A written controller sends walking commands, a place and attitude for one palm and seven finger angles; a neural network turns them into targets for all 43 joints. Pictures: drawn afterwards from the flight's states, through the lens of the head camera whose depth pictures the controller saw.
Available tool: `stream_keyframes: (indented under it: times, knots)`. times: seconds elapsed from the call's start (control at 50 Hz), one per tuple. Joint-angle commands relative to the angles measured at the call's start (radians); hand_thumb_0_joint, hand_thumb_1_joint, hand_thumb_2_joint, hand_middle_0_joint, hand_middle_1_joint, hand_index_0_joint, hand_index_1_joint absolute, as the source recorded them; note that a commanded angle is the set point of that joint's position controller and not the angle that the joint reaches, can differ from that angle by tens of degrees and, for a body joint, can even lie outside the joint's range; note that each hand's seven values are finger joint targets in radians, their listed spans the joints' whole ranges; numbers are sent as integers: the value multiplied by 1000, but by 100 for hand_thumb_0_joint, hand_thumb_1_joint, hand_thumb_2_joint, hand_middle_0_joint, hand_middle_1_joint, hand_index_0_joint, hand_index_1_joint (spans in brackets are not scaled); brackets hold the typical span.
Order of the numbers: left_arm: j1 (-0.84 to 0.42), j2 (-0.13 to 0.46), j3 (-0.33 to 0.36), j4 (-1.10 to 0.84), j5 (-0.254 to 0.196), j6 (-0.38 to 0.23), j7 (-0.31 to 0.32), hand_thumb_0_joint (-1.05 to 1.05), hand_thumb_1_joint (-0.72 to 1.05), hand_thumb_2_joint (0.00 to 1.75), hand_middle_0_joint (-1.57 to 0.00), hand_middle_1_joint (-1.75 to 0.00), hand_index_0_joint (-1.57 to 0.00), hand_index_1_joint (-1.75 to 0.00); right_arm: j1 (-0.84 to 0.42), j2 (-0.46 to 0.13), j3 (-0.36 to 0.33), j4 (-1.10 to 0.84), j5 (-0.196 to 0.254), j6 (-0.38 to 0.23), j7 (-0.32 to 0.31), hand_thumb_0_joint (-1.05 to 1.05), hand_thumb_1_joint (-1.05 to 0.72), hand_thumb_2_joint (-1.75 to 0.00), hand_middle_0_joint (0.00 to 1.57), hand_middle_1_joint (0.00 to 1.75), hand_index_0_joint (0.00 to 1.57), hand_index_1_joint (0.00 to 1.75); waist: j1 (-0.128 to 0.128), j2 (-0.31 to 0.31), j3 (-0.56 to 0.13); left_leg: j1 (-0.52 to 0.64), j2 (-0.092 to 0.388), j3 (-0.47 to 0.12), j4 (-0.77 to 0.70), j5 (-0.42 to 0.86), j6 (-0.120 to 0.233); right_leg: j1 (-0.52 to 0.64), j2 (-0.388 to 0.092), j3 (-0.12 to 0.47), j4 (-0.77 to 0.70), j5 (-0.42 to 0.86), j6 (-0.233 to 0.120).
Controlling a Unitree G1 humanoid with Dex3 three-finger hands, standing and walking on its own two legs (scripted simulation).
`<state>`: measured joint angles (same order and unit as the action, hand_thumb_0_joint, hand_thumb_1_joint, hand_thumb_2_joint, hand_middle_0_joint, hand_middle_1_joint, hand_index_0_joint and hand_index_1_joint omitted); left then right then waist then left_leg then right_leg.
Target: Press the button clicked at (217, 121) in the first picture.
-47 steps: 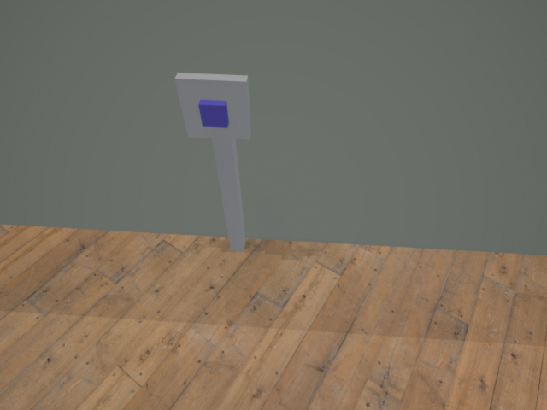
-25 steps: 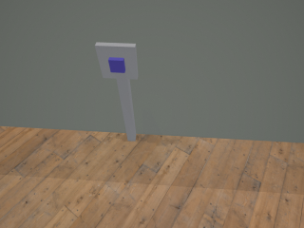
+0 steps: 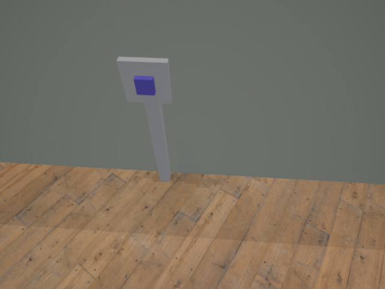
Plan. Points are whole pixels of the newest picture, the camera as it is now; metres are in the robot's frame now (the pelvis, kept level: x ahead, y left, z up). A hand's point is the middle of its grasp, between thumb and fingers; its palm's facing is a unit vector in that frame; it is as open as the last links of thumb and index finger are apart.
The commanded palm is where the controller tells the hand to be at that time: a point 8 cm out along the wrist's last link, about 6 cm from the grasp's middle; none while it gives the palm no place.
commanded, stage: stand and wait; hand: left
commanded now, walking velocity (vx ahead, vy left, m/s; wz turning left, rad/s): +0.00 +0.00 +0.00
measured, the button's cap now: (145, 85) +0.79 +0.22 -0.04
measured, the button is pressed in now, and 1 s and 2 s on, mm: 0 0 0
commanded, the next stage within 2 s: look at it before walking up in 0.14 s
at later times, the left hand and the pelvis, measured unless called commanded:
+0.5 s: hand out of the picture +0.03 +0.20 -0.17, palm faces +0.00 -0.96 -0.27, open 7.4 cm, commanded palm none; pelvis +0.00 -0.01 +0.00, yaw +0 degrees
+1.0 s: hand out of the picture +0.03 +0.19 -0.17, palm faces +0.00 -0.97 -0.25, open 7.4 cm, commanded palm none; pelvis +0.02 -0.01 +0.00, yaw +0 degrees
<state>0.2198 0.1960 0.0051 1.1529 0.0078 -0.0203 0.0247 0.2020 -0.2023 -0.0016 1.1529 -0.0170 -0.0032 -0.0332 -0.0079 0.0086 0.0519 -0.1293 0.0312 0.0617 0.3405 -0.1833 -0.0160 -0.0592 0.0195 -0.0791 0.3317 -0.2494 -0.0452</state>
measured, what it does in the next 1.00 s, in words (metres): stands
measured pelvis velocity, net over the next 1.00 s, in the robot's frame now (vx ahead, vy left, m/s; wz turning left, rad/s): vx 0.02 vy -0.01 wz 0.00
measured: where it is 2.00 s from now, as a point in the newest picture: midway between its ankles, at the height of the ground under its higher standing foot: (199, 284)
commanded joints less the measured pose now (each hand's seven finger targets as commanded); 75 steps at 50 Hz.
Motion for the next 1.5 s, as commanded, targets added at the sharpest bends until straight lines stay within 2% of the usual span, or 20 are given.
stream_keyframes:
  times: [0.0, 0.74, 0.8, 0.84, 0.9, 0.96, 1.04, 1.08, 1.1, 1.12, 1.14, 1.16, 1.18, 1.2, 1.28, 1.4, 1.42, 1.44, 1.46, 1.48]
  knots:
    - [34, 147, 29, -32, -1, -15, 10, 0, 90, 90, -20, -30, -20, -30, 33, -122, -26, -24, -3, -7, -5, 0, -90, -90, 20, 30, 20, 30, 3, -16, -4, 32, 91, -84, -22, 166, 31, -56, -148, 113, -67, 267, 1]
    - [-24, 205, 38, -46, 0, -19, 5, 0, 90, 90, -20, -30, -20, -30, -13, -185, -31, -41, 0, -11, -3, 0, -90, -90, 20, 30, 20, 30, 3, -21, -35, 66, 105, -84, -36, 189, 27, -42, -147, 126, -79, 298, -2]
    - [-30, 205, 36, -43, -1, -19, 4, 0, 90, 90, -20, -30, -20, -30, -16, -183, -30, -39, -2, -11, -3, 0, -90, -90, 20, 30, 20, 30, 2, 0, -29, 63, 106, -83, -40, 190, 26, -42, -150, 130, -79, 300, -5]
    - [16, 123, 19, -21, -3, -12, 9, 0, 90, 90, -20, -30, -20, -30, 27, -96, -9, -16, -6, -2, 0, 0, -90, -90, 20, 30, 20, 30, 1, -14, -50, 69, 94, -65, -25, 132, 16, -38, -147, 127, -84, 232, 8]
    - [48, 131, 25, -13, 4, 3, 2, 0, 90, 90, -20, -30, -20, -30, 62, -82, -12, -6, -15, 10, 10, 0, -90, -90, 20, 30, 20, 30, 10, -46, 33, -36, 58, -29, 20, -103, 15, -69, -152, 157, -94, -127, -16]
    - [113, 153, 47, -8, 9, 9, -2, 0, 90, 90, -20, -30, -20, -30, 48, -64, -19, -32, -19, 11, 17, 0, -90, -90, 20, 30, 20, 30, 34, -135, 125, -219, 21, 24, 182, -200, 10, -50, -234, 275, -161, -332, -83]
    - [170, 135, 66, -22, 17, -10, -2, 0, 90, 90, -20, -30, -20, -30, 46, -47, -37, -71, -12, -5, 19, 0, -90, -90, 20, 30, 20, 30, 36, -113, 146, -325, 49, 23, 320, -288, 15, 3, -317, 309, -100, -77, -178]
    - [146, 129, 72, -36, 13, -15, -6, 0, 90, 90, -20, -30, -20, -30, 136, -22, -37, -55, -8, -18, 18, 0, -90, -90, 20, 30, 20, 30, -11, -68, 96, -161, 39, 46, 164, -208, 24, -55, -279, 211, 24, 79, -144]
    - [122, 101, 68, -46, 8, -14, -9, 0, 90, 90, -20, -30, -20, -30, 247, -26, -41, -17, -12, -28, 14, 0, -90, -90, 20, 30, 20, 30, -61, -12, 60, 36, 33, 28, 70, -85, 47, -175, -194, 113, 170, 133, -91]
    - [104, 48, 59, -69, 3, -16, -17, 0, 90, 90, -20, -30, -20, -30, 369, -93, -58, 28, -27, -39, 5, 0, -90, -90, 20, 30, 20, 30, -95, 195, 38, 206, 190, -207, 19, 31, 133, -371, -65, -2, 437, 53, -25]
    - [28, 29, 49, -108, 9, -23, -16, 0, 90, 90, -20, -30, -20, -30, 477, -130, -68, 56, -27, -38, 1, 0, -90, -90, 20, 30, 20, 30, -125, 331, 38, 256, 359, -415, -69, 173, 230, -535, 1, -39, 697, -315, -8]
    - [-26, 36, 55, -126, 12, -22, -9, 0, 90, 90, -20, -30, -20, -30, 496, -101, -57, 63, -25, -37, -8, 0, -90, -90, 20, 30, 20, 30, -120, 211, 84, 200, 405, -441, -89, 204, 260, -603, -48, 44, 826, -316, -18]
    - [-33, 20, 56, -125, 10, -23, -13, 0, 90, 90, -20, -30, -20, -30, 454, -69, -51, 45, -21, -40, -10, 0, -90, -90, 20, 30, 20, 30, -93, 92, 120, 150, 392, -397, -95, 200, 262, -628, -87, 73, 874, -248, -17]
    - [-24, 8, 55, -118, 12, -21, -19, 0, 90, 90, -20, -30, -20, -30, 403, -47, -44, 29, -18, -50, -11, 0, -90, -90, 20, 30, 20, 30, -64, 62, 131, 96, 355, -328, -118, 189, 235, -615, -111, 80, 870, -185, -5]
    - [9, -36, 52, -117, 13, -6, -37, 0, 90, 90, -20, -30, -20, -30, 342, -19, -37, 20, -11, -68, -16, 0, -90, -90, 20, 30, 20, 30, -13, 118, 80, 68, 238, -95, -121, 277, 182, -522, -119, 25, 638, -61, 23]
    - [-41, -32, 56, -131, 12, -1, -43, 0, 90, 90, -20, -30, -20, -30, 343, -31, -43, 35, -16, -48, -10, 0, -90, -90, 20, 30, 20, 30, -14, 128, 125, -61, 240, -51, -115, 118, 167, -324, -71, -62, 375, 19, 11]
    - [-10, -20, 62, -128, 12, -4, -43, 0, 90, 90, -20, -30, -20, -30, 335, -31, -43, 34, -15, -45, -9, 0, -90, -90, 20, 30, 20, 30, 7, 106, 110, -68, 233, -46, -69, 139, 160, -258, -55, -71, 336, 21, 4]
    - [83, 5, 69, -104, 11, -11, -41, 0, 90, 90, -20, -30, -20, -30, 312, -43, -46, 30, -12, -42, -7, 0, -90, -90, 20, 30, 20, 30, 55, 80, 63, -72, 207, -18, 39, 190, 139, -145, -36, -79, 272, 47, -4]
    - [228, 54, 84, -63, 15, -21, -37, 0, 90, 90, -20, -30, -20, -30, 295, -37, -47, 24, -3, -43, -3, 0, -90, -90, 20, 30, 20, 30, 118, 11, -16, -129, 152, 29, 226, 162, 103, 46, -64, -30, 203, 62, -17]
    - [354, 151, 108, -30, 22, -33, -22, 0, 90, 90, -20, -30, -20, -30, 326, 21, -43, 4, 11, -45, 10, 0, -90, -90, 20, 30, 20, 30, 155, -242, -118, -313, 26, 104, 526, -114, 55, 230, -296, 282, 87, 15, -89]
